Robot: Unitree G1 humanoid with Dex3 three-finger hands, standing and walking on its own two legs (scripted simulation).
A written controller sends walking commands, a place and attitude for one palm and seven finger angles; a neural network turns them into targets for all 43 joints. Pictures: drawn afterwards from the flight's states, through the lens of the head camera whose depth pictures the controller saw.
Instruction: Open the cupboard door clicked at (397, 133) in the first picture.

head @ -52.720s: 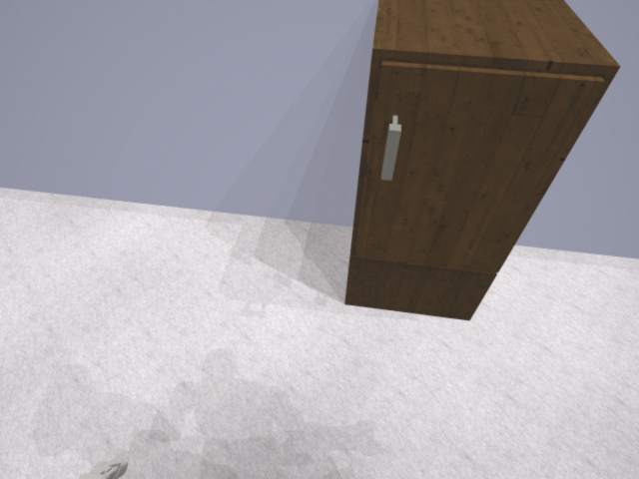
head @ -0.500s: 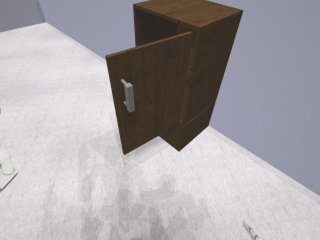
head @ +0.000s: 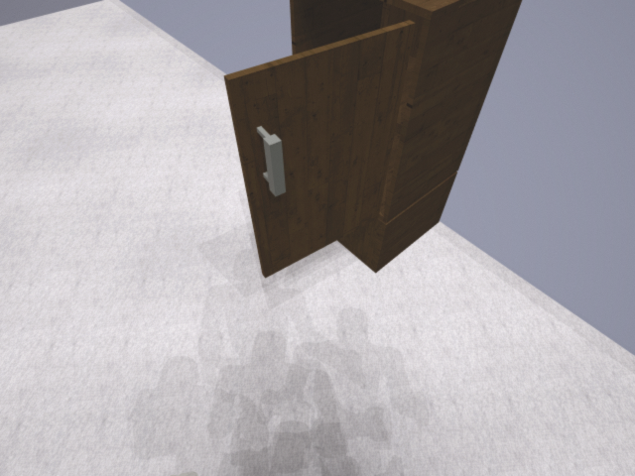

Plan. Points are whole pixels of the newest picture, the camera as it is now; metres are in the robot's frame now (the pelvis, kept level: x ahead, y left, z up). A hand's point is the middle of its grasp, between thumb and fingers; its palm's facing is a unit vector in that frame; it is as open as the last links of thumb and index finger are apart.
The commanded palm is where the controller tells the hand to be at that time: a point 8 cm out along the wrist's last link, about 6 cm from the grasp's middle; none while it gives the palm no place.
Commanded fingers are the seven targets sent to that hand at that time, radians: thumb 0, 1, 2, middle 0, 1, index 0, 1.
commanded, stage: let the arm hang, fingers relaxed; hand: left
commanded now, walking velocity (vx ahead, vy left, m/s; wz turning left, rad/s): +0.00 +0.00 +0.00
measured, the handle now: (269, 161) +0.67 +0.11 -0.02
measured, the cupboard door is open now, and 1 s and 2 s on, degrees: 82 82 82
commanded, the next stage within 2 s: look to check the result in 0.82 s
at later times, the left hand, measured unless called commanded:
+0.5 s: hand out of the picture +0.02 +0.22 -0.15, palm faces +0.01 -0.96 -0.28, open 7.4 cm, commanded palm none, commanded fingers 0.00 0.90 0.90 -0.20 -0.30 -0.20 -0.30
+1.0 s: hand out of the picture +0.05 +0.23 -0.15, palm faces -0.01 -0.96 -0.29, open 7.4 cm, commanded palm none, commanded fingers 0.00 0.90 0.90 -0.20 -0.30 -0.20 -0.30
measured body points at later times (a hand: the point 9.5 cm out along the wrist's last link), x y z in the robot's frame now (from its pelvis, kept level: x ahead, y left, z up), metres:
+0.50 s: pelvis -0.01 +0.00 +0.01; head +0.00 -0.01 +0.46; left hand +0.02 +0.27 -0.13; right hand -0.01 -0.24 -0.15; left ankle +0.01 +0.13 -0.73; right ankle +0.00 -0.09 -0.73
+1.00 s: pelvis -0.01 +0.01 +0.02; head +0.01 +0.00 +0.46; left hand +0.05 +0.28 -0.13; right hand +0.04 -0.26 -0.14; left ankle +0.01 +0.13 -0.73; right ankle +0.00 -0.09 -0.73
